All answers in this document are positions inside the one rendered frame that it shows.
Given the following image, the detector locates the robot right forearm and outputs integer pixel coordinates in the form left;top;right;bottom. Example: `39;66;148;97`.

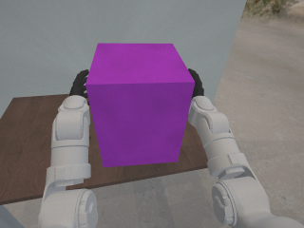
187;95;271;210

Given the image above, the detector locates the right robot upper arm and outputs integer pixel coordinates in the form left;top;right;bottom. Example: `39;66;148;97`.
212;176;304;228

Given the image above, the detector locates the right robot hand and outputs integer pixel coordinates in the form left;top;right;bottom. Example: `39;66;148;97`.
188;68;204;100

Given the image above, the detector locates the table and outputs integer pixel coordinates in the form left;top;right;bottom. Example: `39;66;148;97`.
0;92;208;228

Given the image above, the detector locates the left robot hand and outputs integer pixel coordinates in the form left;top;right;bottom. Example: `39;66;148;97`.
69;69;90;105

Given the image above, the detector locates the carton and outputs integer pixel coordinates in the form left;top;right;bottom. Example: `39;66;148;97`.
85;43;195;168

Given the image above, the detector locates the robot left forearm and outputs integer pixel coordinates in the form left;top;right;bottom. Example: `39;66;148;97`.
38;95;91;228

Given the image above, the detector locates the left robot upper arm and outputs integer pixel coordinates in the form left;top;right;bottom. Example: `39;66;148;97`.
39;188;98;228

